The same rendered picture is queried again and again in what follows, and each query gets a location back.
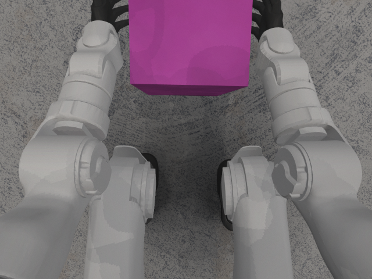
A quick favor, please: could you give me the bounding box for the left robot upper arm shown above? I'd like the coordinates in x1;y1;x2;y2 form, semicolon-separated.
0;135;112;279

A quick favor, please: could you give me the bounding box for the left robot hand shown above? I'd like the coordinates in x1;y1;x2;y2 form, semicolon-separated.
91;0;129;33

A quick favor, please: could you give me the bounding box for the carton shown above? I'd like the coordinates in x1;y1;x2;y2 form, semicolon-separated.
128;0;253;96

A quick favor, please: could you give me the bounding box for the robot left forearm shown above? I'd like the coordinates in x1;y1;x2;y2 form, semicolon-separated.
19;20;123;182

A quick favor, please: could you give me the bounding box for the right robot upper arm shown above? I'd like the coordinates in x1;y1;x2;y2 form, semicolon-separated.
271;140;372;279

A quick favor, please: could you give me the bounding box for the right robot hand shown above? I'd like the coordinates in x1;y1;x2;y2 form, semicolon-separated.
251;0;284;43

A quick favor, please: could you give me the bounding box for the robot right thigh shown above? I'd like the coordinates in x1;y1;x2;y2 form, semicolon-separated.
221;156;294;279

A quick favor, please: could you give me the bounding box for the left robot foot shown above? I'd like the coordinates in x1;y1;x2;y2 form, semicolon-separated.
142;153;159;225

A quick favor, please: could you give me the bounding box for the robot right forearm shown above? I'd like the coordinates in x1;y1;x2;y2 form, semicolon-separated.
255;27;362;182

